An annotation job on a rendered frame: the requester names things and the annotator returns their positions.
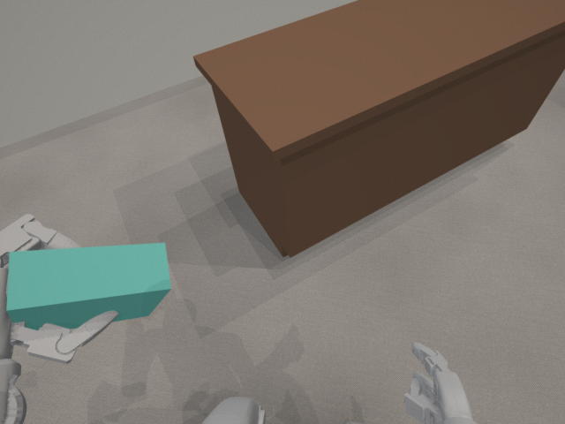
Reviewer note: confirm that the left robot hand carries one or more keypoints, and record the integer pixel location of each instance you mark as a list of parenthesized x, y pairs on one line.
[(50, 342)]

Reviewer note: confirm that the table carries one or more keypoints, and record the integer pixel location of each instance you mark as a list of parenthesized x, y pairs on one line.
[(330, 118)]

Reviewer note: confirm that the robot left forearm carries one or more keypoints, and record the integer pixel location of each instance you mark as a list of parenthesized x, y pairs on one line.
[(12, 400)]

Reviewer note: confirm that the right robot hand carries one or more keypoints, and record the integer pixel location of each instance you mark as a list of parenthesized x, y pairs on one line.
[(442, 398)]

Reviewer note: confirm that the sponge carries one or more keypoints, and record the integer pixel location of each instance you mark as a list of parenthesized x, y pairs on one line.
[(68, 287)]

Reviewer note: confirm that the left robot thigh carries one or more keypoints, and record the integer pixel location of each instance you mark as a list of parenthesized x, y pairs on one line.
[(237, 410)]

